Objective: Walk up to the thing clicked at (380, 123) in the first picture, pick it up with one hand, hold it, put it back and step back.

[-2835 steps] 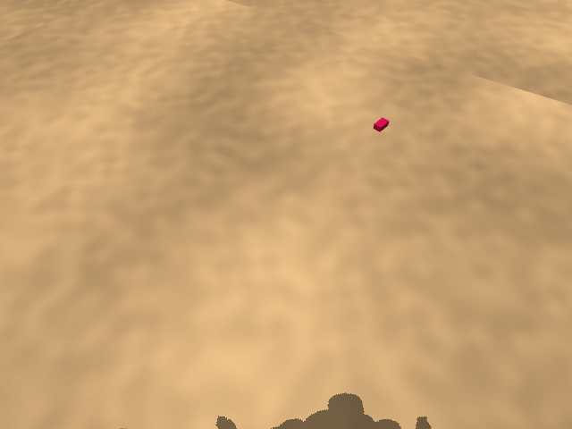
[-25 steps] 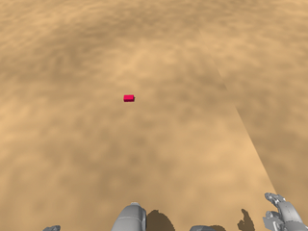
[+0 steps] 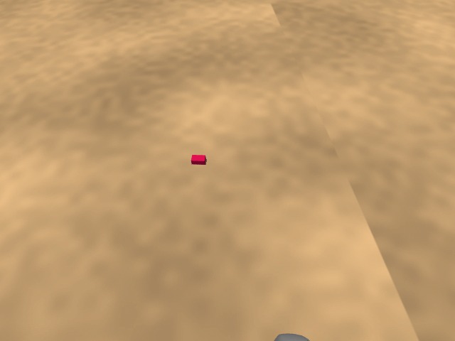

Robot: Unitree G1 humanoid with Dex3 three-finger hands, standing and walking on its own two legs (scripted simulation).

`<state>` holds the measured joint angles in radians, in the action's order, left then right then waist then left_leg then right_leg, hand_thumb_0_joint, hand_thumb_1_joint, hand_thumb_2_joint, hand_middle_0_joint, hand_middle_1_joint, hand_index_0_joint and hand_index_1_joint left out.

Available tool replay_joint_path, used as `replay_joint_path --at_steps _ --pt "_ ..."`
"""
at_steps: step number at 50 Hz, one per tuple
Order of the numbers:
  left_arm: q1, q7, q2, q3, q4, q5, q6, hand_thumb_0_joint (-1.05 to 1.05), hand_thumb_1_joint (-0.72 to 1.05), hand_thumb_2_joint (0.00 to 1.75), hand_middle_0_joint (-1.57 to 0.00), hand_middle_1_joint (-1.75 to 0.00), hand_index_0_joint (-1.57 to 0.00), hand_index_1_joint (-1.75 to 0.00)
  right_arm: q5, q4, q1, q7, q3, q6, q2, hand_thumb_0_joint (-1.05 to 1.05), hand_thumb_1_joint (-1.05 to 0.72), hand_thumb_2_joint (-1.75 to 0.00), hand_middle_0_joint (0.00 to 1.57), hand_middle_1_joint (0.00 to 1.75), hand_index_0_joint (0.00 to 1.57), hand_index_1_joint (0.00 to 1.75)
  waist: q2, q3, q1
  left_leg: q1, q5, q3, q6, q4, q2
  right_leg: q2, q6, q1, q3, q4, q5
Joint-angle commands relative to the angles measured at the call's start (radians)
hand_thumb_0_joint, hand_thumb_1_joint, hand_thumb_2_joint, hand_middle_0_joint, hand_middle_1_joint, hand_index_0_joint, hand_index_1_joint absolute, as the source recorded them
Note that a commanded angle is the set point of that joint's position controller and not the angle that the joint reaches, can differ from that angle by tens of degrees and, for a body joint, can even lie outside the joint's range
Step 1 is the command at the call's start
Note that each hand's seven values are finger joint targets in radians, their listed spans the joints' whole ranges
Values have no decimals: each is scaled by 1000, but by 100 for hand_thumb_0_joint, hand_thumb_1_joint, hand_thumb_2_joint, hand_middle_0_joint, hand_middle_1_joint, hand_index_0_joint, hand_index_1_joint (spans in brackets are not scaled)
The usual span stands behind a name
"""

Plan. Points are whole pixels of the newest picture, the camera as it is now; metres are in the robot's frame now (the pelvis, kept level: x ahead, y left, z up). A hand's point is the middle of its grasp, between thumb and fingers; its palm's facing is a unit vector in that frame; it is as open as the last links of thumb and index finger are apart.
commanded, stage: step back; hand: left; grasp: from above
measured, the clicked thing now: (198, 159) +1.12 +0.21 -0.75
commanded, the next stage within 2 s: stand in 0.60 s
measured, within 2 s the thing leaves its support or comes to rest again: neither
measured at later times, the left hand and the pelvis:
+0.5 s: hand out of the picture +0.11 +0.28 -0.16, palm faces +0.03 -0.93 -0.38, open 7.4 cm; pelvis +0.04 +0.01 +0.00, yaw +1 degrees
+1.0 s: hand out of the picture +0.13 +0.26 -0.14, palm faces -0.02 -0.94 -0.34, open 7.4 cm; pelvis +0.05 +0.01 +0.02, yaw +0 degrees
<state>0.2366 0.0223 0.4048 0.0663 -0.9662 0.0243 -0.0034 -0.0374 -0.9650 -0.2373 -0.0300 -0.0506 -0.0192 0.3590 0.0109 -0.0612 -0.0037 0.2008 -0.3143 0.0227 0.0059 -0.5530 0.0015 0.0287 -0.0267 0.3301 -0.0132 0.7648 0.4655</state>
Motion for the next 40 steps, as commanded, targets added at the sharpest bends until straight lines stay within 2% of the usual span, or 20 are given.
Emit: replay_joint_path --at_steps 1,2,3,4,5,7,9,12,14,16,17,18,19,20,23,25,29,30,33,40 --pt "42 -22 153 54 25 4 -56 0 90 90 -20 -30 -20 -30 10 83 112 17 -60 3 246 0 -90 -90 20 30 20 30 -151 18 57 196 -77 137 120 73 -145 -69 0 -233 -78 -291 -164" --pt "60 -31 177 64 14 12 -61 0 90 90 -20 -30 -20 -30 17 90 99 20 -39 8 187 0 -90 -90 20 30 20 30 -62 22 72 301 -88 100 79 -42 -100 -32 -7 -344 7 -337 -160" --pt "104 -41 273 86 19 23 -68 0 90 90 -20 -30 -20 -30 23 117 118 24 -21 8 126 0 -90 -90 20 30 20 30 168 20 102 461 -196 47 25 -293 60 217 -86 -347 431 -495 35" --pt "48 -40 333 92 40 22 -68 0 90 90 -20 -30 -20 -30 15 105 114 40 -36 14 177 0 -90 -90 20 30 20 30 134 -14 89 386 -297 116 10 -405 29 406 -206 -166 608 -560 149" --pt "0 -39 315 88 65 16 -70 0 90 90 -20 -30 -20 -30 18 87 86 42 -49 10 223 0 -90 -90 20 30 20 30 54 -48 64 357 -269 158 7 -450 1 416 -251 -115 593 -539 93" --pt "-52 -46 253 69 72 3 -79 0 90 90 -20 -30 -20 -30 20 53 37 37 -49 6 212 0 -90 -90 20 30 20 30 24 -43 23 335 -162 158 4 -421 -27 297 -182 -142 375 -470 -127" --pt "-70 -45 239 59 67 6 -82 0 90 90 -20 -30 -20 -30 17 35 20 30 -44 3 200 0 -90 -90 20 30 20 30 87 6 18 253 -137 108 -7 -341 -34 255 -162 -127 245 -419 -342" --pt "-68 -46 231 49 60 1 -76 0 90 90 -20 -30 -20 -30 14 33 49 26 -36 8 172 0 -90 -90 20 30 20 30 135 33 29 149 -108 16 -8 -185 -24 231 -135 -110 151 -344 -600" --pt "-106 -47 234 42 68 -6 -64 0 90 90 -20 -30 -20 -30 15 23 51 27 -40 8 172 0 -90 -90 20 30 20 30 141 56 11 61 -20 -46 -3 -78 -16 220 -119 -79 117 -289 -666" --pt "-105 -48 207 30 71 -18 -50 0 90 90 -20 -30 -20 -30 10 -1 27 35 -45 0 180 0 -90 -90 20 30 20 30 94 102 -8 -35 230 -32 19 85 -20 166 -61 -92 79 -172 -683" --pt "-84 -47 174 16 75 -22 -46 0 90 90 -20 -30 -20 -30 2 5 48 39 -56 -5 222 0 -90 -90 20 30 20 30 0 136 3 -91 391 99 57 74 -122 114 -21 -35 57 -122 -574" --pt "-71 -45 150 10 70 -33 -37 0 90 90 -20 -30 -20 -30 7 24 104 41 -56 -8 260 0 -90 -90 20 30 20 30 -75 159 24 -43 338 228 128 118 -228 27 14 -40 25 -89 -319" --pt "-77 -48 169 16 43 -38 -27 0 90 90 -20 -30 -20 -30 23 25 144 39 -54 -6 283 0 -90 -90 20 30 20 30 -112 157 29 47 298 240 188 118 -268 0 12 -129 -4 -83 -128" --pt "-92 -47 167 11 33 -29 -28 0 90 90 -20 -30 -20 -30 17 20 163 38 -49 -3 275 0 -90 -90 20 30 20 30 -106 132 26 77 278 228 178 124 -258 2 5 -153 1 -132 -92" --pt "-78 -43 187 13 -9 -19 -39 0 90 90 -20 -30 -20 -30 22 2 214 37 -25 6 226 0 -90 -90 20 30 20 30 -116 106 40 120 197 127 82 105 -168 45 -9 -200 43 -236 -255" --pt "-91 -41 203 14 -28 -20 -44 0 90 90 -20 -30 -20 -30 25 -15 230 35 -19 7 208 0 -90 -90 20 30 20 30 -85 98 33 62 211 92 45 84 -136 90 -22 -164 91 -287 -336" --pt "-134 -43 191 6 -49 -19 -47 0 90 90 -20 -30 -20 -30 29 -47 249 31 -15 4 204 0 -90 -90 20 30 20 30 -48 120 22 -10 294 71 47 94 -137 93 -13 -175 79 -334 -427" --pt "-134 -35 148 -22 -70 -22 -43 0 90 90 -20 -30 -20 -30 30 -60 203 27 -4 -6 202 0 -90 -90 20 30 20 30 -32 125 2 -47 288 100 45 151 -146 85 2 -178 73 -360 -388" --pt "-146 -30 148 -27 -89 -21 -38 0 90 90 -20 -30 -20 -30 27 -75 233 26 -3 -19 207 0 -90 -90 20 30 20 30 -43 99 14 -71 308 100 37 195 -157 81 14 -185 60 -399 -363" --pt "-184 -30 164 -26 -113 -20 -45 0 90 90 -20 -30 -20 -30 31 -93 241 28 1 -26 191 0 -90 -90 20 30 20 30 -23 132 8 -127 419 59 17 218 -147 106 17 -247 64 -446 -473"
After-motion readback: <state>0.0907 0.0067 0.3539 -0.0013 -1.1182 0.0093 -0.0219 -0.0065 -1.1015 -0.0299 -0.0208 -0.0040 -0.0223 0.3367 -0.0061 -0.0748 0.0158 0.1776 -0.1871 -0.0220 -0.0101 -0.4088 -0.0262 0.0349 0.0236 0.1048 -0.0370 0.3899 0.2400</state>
